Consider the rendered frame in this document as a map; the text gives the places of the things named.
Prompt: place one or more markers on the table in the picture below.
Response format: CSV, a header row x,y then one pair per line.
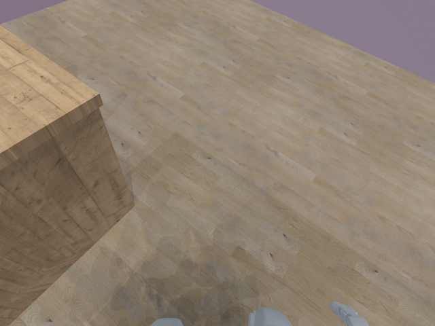
x,y
61,185

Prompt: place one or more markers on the robot right hand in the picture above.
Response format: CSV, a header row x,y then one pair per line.
x,y
347,314

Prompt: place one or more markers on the right robot thigh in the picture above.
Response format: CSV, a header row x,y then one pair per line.
x,y
267,317

